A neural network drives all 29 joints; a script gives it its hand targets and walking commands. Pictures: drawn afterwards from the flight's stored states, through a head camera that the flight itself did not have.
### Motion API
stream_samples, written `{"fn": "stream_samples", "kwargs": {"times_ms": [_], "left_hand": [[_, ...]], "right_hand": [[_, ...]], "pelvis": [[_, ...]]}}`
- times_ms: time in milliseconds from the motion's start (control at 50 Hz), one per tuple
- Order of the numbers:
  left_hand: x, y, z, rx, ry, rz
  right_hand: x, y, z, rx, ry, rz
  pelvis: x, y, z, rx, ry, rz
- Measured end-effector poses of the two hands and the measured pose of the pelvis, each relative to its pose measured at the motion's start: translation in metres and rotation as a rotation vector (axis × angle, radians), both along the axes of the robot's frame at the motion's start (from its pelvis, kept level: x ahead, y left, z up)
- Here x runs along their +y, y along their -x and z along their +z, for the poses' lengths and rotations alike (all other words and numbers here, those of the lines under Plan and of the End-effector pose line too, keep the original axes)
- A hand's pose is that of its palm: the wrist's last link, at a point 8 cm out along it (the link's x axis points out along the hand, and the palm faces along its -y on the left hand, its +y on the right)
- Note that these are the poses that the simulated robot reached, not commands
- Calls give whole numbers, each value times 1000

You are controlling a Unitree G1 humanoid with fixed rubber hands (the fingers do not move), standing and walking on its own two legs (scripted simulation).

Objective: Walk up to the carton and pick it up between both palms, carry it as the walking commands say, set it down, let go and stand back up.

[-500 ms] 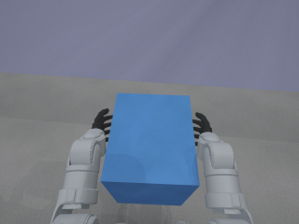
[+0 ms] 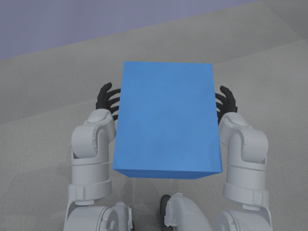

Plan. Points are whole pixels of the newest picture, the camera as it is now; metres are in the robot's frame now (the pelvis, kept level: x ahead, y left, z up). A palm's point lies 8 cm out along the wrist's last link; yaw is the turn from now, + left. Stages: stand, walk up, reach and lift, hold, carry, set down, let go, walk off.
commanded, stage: carry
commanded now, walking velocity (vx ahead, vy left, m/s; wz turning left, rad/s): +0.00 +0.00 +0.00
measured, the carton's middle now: (164, 129) +0.35 -0.03 +0.01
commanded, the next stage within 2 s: none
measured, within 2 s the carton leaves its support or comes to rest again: neither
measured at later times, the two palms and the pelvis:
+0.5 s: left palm (87, 151) +0.27 +0.13 +0.10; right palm (232, 148) +0.26 -0.15 +0.10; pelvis -0.07 +0.00 +0.02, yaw -2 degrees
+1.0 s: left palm (89, 184) +0.21 +0.12 +0.10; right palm (249, 191) +0.19 -0.16 +0.10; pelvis -0.13 +0.00 +0.01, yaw -3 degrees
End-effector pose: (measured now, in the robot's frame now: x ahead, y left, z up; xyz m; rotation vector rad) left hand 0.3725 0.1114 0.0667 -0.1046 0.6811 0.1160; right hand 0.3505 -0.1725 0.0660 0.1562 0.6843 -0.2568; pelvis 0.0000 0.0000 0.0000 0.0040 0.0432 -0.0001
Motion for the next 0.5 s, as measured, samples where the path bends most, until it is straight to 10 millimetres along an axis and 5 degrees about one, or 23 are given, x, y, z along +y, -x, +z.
{"fn": "stream_samples", "kwargs": {"times_ms": [240, 500], "left_hand": [[12, 71, -28, 99, 37, 59], [22, 99, 29, -35, 15, 32]], "right_hand": [[11, 54, -18, 97, 1, 36], [21, 87, 36, -36, 23, 38]], "pelvis": [[-6, 44, 12, -17, -45, -20], [-4, 67, 16, -66, -45, -32]]}}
